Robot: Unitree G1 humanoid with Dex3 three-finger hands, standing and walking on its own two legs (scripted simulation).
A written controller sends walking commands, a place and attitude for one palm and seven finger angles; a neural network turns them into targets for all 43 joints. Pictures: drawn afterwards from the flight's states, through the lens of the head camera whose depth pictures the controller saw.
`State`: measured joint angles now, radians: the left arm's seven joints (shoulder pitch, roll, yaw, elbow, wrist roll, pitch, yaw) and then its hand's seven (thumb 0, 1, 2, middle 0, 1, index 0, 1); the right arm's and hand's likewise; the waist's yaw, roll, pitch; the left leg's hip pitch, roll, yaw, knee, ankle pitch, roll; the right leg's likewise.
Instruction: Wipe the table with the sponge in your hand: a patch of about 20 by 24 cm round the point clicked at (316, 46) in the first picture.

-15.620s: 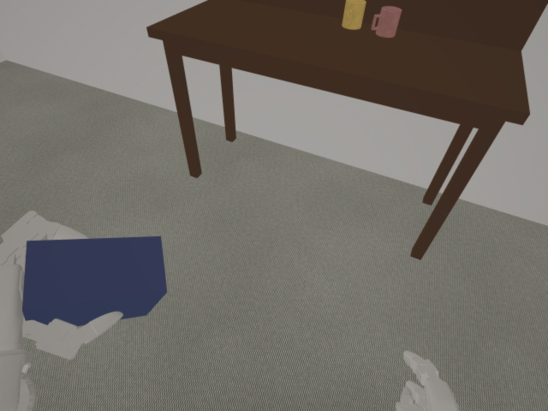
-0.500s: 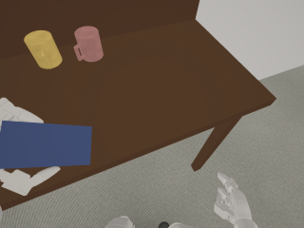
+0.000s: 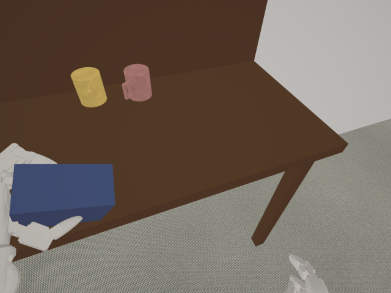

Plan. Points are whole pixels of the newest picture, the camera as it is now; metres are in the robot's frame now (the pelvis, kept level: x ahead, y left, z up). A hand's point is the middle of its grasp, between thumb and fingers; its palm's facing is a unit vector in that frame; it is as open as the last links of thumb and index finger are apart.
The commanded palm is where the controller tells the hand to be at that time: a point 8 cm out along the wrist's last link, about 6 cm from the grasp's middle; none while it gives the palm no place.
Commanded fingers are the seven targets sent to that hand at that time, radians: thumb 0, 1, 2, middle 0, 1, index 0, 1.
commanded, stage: come to a stop and stand still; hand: left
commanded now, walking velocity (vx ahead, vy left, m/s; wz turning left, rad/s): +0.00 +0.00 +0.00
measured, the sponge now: (79, 195) +0.23 +0.21 +0.14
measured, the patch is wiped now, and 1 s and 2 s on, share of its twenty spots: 0.00 0.00 0.00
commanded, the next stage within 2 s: look again from close up in 0.90 s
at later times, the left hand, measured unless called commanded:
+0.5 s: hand (40, 180) +0.24 +0.28 +0.16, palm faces +0.39 -0.84 -0.38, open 10.7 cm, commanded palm +0.18 +0.30 +0.18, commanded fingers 0.00 0.10 1.30 -1.20 -1.60 -1.20 -1.60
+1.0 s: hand (24, 181) +0.23 +0.29 +0.16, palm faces +0.39 -0.86 -0.33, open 10.7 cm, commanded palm +0.17 +0.32 +0.18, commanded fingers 0.00 0.10 1.30 -1.20 -1.60 -1.20 -1.60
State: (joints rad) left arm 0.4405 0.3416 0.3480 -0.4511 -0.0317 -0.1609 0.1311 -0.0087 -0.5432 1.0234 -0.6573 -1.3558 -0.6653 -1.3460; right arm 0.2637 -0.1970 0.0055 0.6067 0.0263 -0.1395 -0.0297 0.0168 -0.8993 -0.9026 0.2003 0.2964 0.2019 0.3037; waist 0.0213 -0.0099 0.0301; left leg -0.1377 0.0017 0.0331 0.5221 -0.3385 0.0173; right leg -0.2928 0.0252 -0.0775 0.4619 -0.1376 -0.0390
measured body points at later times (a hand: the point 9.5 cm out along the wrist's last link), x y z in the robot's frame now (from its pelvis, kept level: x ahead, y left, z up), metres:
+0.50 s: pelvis +0.01 +0.02 +0.00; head +0.03 +0.04 +0.45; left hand +0.21 +0.32 +0.18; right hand +0.18 -0.21 -0.07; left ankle -0.03 +0.11 -0.73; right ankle +0.08 -0.08 -0.73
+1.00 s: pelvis +0.01 +0.05 +0.00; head +0.02 +0.07 +0.45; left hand +0.21 +0.34 +0.18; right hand +0.19 -0.17 -0.06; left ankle -0.03 +0.11 -0.73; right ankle +0.08 -0.08 -0.73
